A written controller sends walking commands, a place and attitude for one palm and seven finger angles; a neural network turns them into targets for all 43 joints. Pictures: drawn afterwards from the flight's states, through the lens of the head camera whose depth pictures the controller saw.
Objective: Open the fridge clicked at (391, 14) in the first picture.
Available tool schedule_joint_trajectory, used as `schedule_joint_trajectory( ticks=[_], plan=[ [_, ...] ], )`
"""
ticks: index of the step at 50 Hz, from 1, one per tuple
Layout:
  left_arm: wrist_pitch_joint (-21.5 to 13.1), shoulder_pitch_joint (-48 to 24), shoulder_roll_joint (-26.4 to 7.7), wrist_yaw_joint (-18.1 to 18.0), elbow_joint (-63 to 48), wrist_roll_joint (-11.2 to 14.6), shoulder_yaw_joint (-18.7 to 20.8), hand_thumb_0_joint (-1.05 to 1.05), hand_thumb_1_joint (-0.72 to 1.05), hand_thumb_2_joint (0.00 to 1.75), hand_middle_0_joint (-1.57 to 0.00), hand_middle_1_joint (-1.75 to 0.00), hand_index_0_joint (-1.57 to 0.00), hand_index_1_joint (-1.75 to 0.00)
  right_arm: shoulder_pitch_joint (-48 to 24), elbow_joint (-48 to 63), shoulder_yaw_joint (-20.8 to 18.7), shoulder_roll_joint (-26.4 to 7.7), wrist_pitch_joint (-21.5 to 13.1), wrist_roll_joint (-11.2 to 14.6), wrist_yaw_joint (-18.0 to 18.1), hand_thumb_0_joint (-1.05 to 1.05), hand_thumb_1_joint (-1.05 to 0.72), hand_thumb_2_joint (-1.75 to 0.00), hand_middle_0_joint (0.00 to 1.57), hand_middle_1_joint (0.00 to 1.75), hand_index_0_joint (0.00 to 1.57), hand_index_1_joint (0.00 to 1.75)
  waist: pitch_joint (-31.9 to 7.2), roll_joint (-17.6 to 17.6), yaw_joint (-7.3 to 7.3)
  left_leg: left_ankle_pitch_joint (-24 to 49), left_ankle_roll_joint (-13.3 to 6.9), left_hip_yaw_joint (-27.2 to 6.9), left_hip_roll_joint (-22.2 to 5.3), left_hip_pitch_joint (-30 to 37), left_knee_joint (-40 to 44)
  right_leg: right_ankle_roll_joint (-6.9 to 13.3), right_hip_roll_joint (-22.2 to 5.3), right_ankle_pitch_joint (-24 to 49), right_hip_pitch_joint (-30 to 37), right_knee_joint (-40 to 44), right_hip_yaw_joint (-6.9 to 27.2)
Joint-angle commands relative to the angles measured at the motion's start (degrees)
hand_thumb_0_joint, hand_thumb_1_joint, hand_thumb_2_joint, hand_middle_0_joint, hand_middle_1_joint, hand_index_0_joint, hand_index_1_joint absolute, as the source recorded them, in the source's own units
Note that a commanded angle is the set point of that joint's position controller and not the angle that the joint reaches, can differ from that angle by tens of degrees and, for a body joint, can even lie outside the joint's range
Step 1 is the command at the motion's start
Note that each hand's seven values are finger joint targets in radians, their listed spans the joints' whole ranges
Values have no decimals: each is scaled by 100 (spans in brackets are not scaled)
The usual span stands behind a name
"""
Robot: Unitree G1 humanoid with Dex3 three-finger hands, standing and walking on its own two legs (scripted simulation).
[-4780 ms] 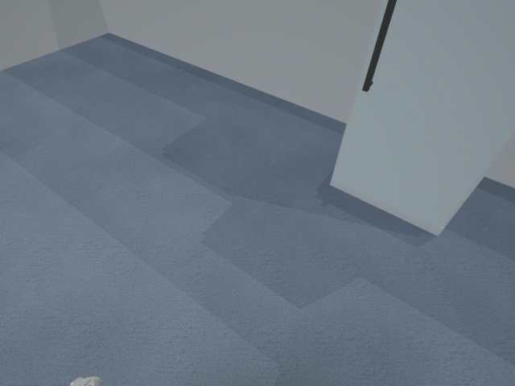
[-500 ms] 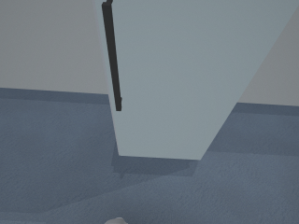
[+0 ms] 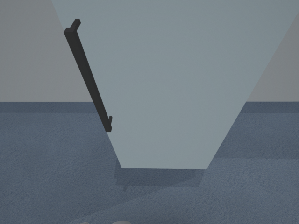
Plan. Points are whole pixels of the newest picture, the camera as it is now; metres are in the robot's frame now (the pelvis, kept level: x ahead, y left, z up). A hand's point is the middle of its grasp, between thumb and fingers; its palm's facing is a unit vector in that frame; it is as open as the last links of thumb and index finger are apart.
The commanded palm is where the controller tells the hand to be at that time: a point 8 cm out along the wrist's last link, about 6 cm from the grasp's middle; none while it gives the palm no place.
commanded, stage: come to a stop and stand still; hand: left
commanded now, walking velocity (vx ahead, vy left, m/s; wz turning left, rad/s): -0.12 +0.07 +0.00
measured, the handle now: (96, 89) +0.47 +0.19 +0.08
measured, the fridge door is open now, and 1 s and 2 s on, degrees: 0 0 0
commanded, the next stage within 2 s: look again from close up in 1.16 s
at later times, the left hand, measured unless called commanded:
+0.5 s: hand out of the picture -0.04 +0.25 -0.17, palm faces +0.04 -0.97 -0.22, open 7.4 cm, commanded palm none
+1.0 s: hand out of the picture -0.09 +0.20 -0.17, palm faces +0.01 -0.99 -0.16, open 7.3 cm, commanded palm none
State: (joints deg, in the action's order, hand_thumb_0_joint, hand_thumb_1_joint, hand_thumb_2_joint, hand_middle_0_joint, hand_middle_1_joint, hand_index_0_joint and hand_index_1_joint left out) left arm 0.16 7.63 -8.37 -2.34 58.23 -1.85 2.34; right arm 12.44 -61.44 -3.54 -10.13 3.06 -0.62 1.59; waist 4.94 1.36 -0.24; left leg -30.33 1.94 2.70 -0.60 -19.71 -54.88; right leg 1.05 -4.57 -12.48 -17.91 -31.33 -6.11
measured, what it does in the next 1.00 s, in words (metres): steps on the spot: left foot, then right foot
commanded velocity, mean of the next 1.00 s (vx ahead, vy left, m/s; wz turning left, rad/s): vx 0.00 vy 0.00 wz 0.00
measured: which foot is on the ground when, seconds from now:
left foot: up 0.00-0.18, down 0.20-1.00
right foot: down 0.00-0.22, up 0.24-0.52, down 0.54-1.00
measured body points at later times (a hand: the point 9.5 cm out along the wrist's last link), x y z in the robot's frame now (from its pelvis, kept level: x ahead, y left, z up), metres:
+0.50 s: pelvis -0.05 +0.06 +0.01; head -0.03 +0.07 +0.45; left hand -0.04 +0.31 -0.16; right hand +0.00 -0.17 -0.14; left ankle -0.04 +0.15 -0.73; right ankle -0.09 -0.06 -0.72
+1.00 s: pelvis -0.08 +0.05 +0.01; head -0.08 +0.05 +0.46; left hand -0.09 +0.25 -0.16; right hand -0.14 -0.15 -0.16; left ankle -0.04 +0.15 -0.73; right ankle -0.09 -0.06 -0.73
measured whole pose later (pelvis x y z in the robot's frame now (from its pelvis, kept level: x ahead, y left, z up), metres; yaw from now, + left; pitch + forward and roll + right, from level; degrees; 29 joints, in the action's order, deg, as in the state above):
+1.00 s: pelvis -0.08 +0.05 +0.01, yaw -2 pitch -2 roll +0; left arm 0.3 17.7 -6.1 -2.5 65.7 -0.6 0.3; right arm 20.1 -67.9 -0.5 -6.2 0.5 -0.9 1.8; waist 1.4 -0.2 -0.9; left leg -8.9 -1.7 5.8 -0.5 -12.5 -22.9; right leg 1.0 0.2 -13.6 -8.9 -24.1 -2.5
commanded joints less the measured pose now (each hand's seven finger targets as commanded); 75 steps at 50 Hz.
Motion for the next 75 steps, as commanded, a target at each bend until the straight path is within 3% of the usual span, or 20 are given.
schedule_joint_trajectory(
  ticks=[1,6,8,9,10,11,12,16,21,23,27,30,45,59,60,61,63,66,68,75],
  plan=[
    [36,523,-1253,-117,-268,-11,341,0,90,90,-20,-30,-20,-30,119,482,-100,-325,-6,9,-47,0,-90,-90,20,30,20,30,-937,-1027,243,19,117,-311,-89,-551,-281,1035,-1667,4099,1278,790,1218],
    [78,295,-1292,-45,-401,-41,362,0,90,90,-20,-30,-20,-30,355,566,-61,-271,-89,23,-79,0,-90,-90,20,30,20,30,-1036,-1353,82,511,71,12,-54,156,1360,822,-1349,2482,906,845,1140],
    [133,153,-1273,-17,-441,19,356,0,90,90,-20,-30,-20,-30,741,446,-41,-298,-141,4,-77,0,-90,-90,20,30,20,30,-973,-1196,-123,1578,46,265,0,1042,2588,445,-1097,1365,257,632,953],
    [173,206,-1086,10,-478,65,308,0,90,90,-20,-30,-20,-30,826,431,-47,-440,-187,-3,-80,0,-90,-90,20,30,20,30,-908,-681,-149,1785,-25,53,-209,1399,3135,204,-789,464,-177,296,797],
    [224,285,-736,40,-568,102,256,0,90,90,-20,-30,-20,-30,716,554,-112,-860,-233,-67,-84,0,-90,-90,20,30,20,30,-637,797,-114,1899,-369,-1270,-1265,1119,3847,-142,-132,-888,-779,-471,306],
    [253,152,-575,46,-663,84,213,0,90,90,-20,-30,-20,-30,331,804,-129,-1137,-205,-97,-66,0,-90,-90,20,30,20,30,-214,1472,-90,1939,-840,-1971,-1987,88,4349,-284,232,-1697,-703,-1413,278],
    [330,109,-651,16,-584,41,228,0,90,90,-20,-30,-20,-30,6,828,-108,-1072,-227,-121,7,0,-90,-90,20,30,20,30,-140,1523,-65,1886,-918,-1967,-1916,-255,4503,-264,214,-1775,-610,-2079,811],
    [258,779,-694,100,-141,30,232,0,90,90,-20,-30,-20,-30,-371,808,34,-681,-296,-68,68,0,-90,-90,20,30,20,30,-200,620,240,2477,-955,-818,-1182,478,4070,-266,262,-1034,-793,-2724,793],
    [160,504,-488,67,-104,81,26,0,90,90,-20,-30,-20,-30,309,398,6,-653,-352,-38,98,0,-90,-90,20,30,20,30,-485,625,-108,4021,-1201,-1008,-1400,1621,3795,-324,135,-1375,-318,-857,514],
    [136,734,-438,40,52,108,-13,0,90,90,-20,-30,-20,-30,386,262,16,-694,-358,-20,87,0,-90,-90,20,30,20,30,-665,547,-49,4304,-1118,-1016,-1342,1775,3691,-294,175,-1043,84,-102,466],
    [-25,1107,-680,-37,403,108,-76,0,90,90,-20,-30,-20,-30,352,140,123,-349,-397,100,28,0,-90,-90,20,30,20,30,-450,-176,-32,2889,-387,-509,-688,933,3417,-15,-469,1030,1070,1244,1047],
    [-78,934,-584,-15,478,128,-135,0,90,90,-20,-30,-20,-30,423,-50,164,-347,-331,32,5,0,-90,-90,20,30,20,30,-184,-916,-117,2209,-284,-324,-517,1270,3532,100,-434,286,360,1390,1166],
    [-40,1355,-305,-24,609,140,-143,0,90,90,-20,-30,-20,-30,921,-456,236,-130,-327,-8,25,0,-90,-90,20,30,20,30,227,-113,-11,1215,-324,-477,-553,696,3861,38,-154,-827,146,1482,1014],
    [-93,1568,-144,-38,649,130,-162,0,90,90,-20,-30,-20,-30,1067,-461,224,-9,-369,2,46,0,-90,-90,20,30,20,30,96,-155,-39,1507,-339,-442,-589,803,3708,52,-128,-564,48,1410,1045],
    [-230,1776,-371,-203,681,1,-249,0,90,90,-20,-30,-20,-30,407,-8,275,-297,-440,-2,-48,0,-90,-90,20,30,20,30,316,-14,178,1862,-157,-254,-566,284,2591,121,-270,311,80,1351,1101],
    [-377,1780,-499,-172,616,28,-217,0,90,90,-20,-30,-20,-30,431,202,332,-101,-492,-11,-73,0,-90,-90,20,30,20,30,-79,-53,-12,2243,-152,-295,-461,509,2585,205,-574,1666,254,1285,1284],
    [-395,1541,-422,-142,393,105,-204,0,90,90,-20,-30,-20,-30,992,146,313,-81,-531,-31,-31,0,-90,-90,20,30,20,30,-998,-408,-135,2328,-271,-362,-428,800,2706,271,-427,1420,826,785,1073],
    [-263,1489,-358,-105,233,89,-208,0,90,90,-20,-30,-20,-30,833,272,294,-205,-487,-28,-9,0,-90,-90,20,30,20,30,-269,86,-69,2235,-373,-501,-538,495,2907,248,-180,178,304,739,922],
    [-208,1533,-376,-85,148,73,-195,0,90,90,-20,-30,-20,-30,790,359,273,-265,-443,-33,-19,0,-90,-90,20,30,20,30,97,-194,-44,1633,-395,-600,-521,165,3087,232,-99,-383,95,782,909],
    [-159,1560,-512,-42,-134,74,-169,0,90,90,-20,-30,-20,-30,650,559,252,-500,-469,-37,-33,0,-90,-90,20,30,20,30,-2,-187,4,1497,-448,-714,-551,153,3326,191,-70,-241,214,732,866]
  ],
)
